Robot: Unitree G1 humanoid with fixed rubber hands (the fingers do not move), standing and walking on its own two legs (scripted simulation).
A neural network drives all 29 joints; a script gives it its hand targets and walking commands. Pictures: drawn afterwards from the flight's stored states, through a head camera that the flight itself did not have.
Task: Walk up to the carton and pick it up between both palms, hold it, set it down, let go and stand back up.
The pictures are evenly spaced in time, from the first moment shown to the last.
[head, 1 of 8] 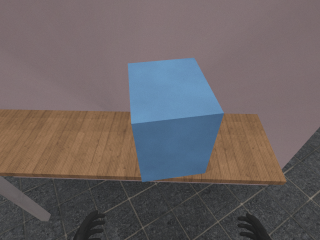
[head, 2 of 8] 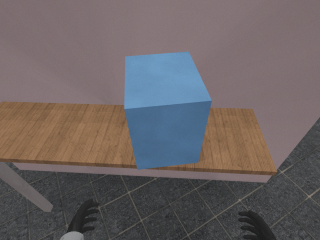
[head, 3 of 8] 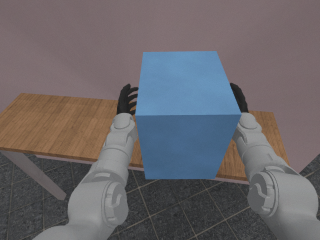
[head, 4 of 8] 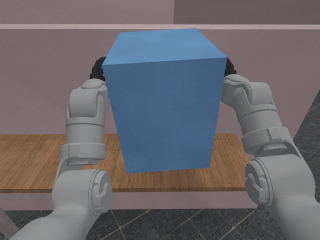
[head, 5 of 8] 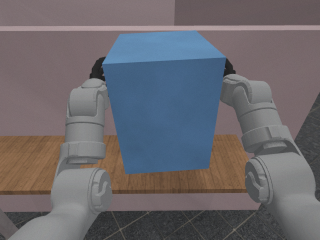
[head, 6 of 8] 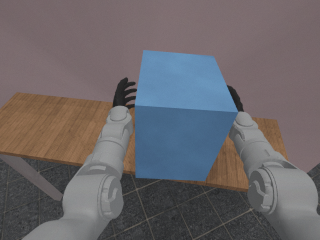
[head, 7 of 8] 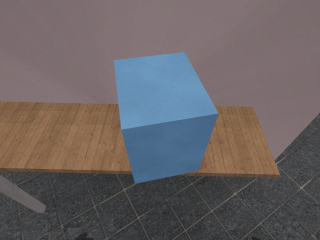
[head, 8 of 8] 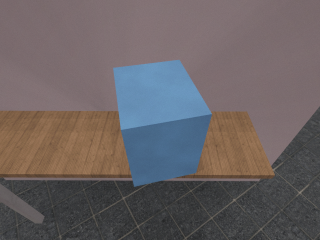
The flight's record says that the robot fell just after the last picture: no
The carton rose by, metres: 0.22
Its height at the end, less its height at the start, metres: +0.00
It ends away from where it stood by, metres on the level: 0.02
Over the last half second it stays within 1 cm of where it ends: yes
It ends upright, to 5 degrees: yes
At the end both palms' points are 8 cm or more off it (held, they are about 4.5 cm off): yes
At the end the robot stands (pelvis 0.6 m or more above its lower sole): yes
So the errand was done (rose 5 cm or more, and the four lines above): yes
